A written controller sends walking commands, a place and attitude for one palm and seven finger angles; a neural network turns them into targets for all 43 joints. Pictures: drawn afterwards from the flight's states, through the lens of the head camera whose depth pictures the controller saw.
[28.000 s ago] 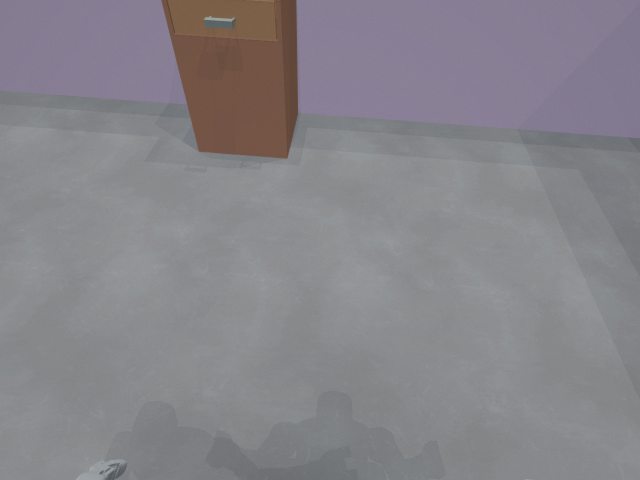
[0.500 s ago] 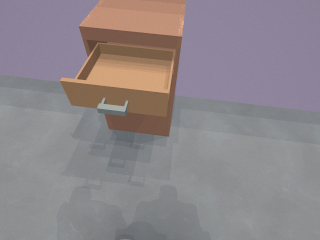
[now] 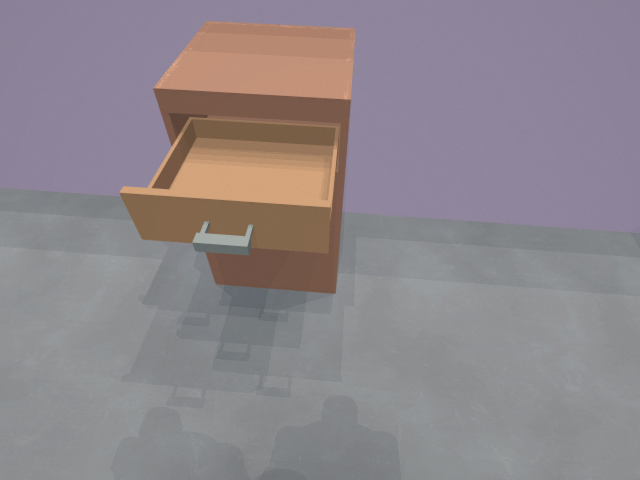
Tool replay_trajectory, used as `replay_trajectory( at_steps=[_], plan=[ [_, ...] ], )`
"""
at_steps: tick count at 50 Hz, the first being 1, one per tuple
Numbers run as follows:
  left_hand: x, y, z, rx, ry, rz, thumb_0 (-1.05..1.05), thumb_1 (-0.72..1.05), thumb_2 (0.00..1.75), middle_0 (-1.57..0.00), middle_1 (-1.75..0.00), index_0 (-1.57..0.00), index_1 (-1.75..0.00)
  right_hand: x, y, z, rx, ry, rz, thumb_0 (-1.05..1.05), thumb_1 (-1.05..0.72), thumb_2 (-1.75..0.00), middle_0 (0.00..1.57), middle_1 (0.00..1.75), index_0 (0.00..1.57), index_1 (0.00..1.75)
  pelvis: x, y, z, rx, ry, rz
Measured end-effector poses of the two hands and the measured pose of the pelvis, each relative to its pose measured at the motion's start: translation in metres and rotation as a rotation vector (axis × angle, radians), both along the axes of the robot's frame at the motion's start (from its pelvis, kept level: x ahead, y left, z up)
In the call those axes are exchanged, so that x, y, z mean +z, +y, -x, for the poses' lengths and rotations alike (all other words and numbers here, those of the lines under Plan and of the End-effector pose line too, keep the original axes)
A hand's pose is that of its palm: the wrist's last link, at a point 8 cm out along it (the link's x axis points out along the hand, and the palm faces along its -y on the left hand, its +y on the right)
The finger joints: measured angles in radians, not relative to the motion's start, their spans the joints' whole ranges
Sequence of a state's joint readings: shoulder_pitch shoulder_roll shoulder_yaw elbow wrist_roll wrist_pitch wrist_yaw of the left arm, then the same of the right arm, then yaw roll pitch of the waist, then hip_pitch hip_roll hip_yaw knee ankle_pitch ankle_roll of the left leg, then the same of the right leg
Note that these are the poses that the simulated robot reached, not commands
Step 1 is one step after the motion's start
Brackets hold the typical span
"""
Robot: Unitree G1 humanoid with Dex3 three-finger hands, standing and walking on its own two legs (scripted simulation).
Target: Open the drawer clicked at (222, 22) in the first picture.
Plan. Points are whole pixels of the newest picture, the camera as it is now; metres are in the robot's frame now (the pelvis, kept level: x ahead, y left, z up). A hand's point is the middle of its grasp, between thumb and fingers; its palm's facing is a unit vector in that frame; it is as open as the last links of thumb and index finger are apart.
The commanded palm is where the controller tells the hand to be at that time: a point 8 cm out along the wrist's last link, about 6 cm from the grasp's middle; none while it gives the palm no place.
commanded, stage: let the arm hang, fingers relaxed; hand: left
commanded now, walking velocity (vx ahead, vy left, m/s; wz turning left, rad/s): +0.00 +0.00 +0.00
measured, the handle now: (225, 235) +0.58 +0.22 -0.11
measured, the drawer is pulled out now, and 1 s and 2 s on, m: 0.30 0.30 0.30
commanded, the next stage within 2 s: look to check the result in 0.20 s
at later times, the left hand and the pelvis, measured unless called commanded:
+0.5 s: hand out of the picture -0.01 +0.16 -0.18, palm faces +0.04 -0.98 -0.17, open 7.3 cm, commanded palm none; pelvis +0.01 +0.00 +0.00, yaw +0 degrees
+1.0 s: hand out of the picture +0.01 +0.16 -0.17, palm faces +0.03 -0.98 -0.18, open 7.3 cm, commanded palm none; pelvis +0.02 -0.01 +0.00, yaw -1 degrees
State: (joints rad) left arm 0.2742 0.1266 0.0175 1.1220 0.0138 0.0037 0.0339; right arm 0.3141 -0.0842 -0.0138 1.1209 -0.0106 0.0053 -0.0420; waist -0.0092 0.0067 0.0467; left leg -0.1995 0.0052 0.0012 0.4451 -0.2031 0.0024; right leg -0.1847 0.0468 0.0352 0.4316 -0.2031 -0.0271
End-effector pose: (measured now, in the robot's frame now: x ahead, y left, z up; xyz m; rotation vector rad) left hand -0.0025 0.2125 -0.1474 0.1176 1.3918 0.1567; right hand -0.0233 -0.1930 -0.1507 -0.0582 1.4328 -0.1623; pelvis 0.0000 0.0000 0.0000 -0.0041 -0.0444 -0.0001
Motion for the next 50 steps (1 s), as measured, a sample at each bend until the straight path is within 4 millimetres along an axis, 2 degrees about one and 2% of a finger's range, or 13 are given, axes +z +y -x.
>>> replay_trajectory(
  at_steps=[11, 23, 37, 50],
  plan=[
    [0.001, 0.006, 0.005, 0.003, 0.019, -0.006, 0.0, 0.92, 0.9, -0.2, -0.3, -0.2, -0.3, 0.001, -0.005, 0.006, -0.01, 0.016, 0.018, 0.0, -0.91, -0.9, 0.2, 0.3, 0.2, 0.3, 0.0, 0.003, -0.001, -0.005, 0.005, -0.002],
    [0.001, 0.001, 0.015, 0.009, 0.07, 0.004, 0.0, 0.91, 0.9, -0.2, -0.3, -0.2, -0.3, 0.003, -0.01, 0.006, -0.009, 0.042, 0.028, 0.0, -0.91, -0.9, 0.19, 0.3, 0.2, 0.3, 0.0, 0.002, -0.004, -0.006, 0.012, -0.002],
    [0.001, -0.005, -0.002, 0.002, 0.038, 0.004, 0.0, 0.91, 0.9, -0.2, -0.3, -0.2, -0.3, 0.001, -0.01, -0.015, -0.005, 0.002, 0.02, 0.0, -0.91, -0.9, 0.19, 0.3, 0.2, 0.3, 0.001, -0.002, -0.011, -0.009, 0.008, -0.004],
    [0.003, -0.005, -0.012, -0.005, 0.031, -0.007, 0.0, 0.91, 0.9, -0.2, -0.3, -0.2, -0.3, 0.001, -0.019, -0.017, -0.009, 0.014, 0.024, 0.0, -0.91, -0.9, 0.19, 0.3, 0.2, 0.3, 0.001, -0.007, -0.016, -0.011, 0.012, -0.004]
  ],
)
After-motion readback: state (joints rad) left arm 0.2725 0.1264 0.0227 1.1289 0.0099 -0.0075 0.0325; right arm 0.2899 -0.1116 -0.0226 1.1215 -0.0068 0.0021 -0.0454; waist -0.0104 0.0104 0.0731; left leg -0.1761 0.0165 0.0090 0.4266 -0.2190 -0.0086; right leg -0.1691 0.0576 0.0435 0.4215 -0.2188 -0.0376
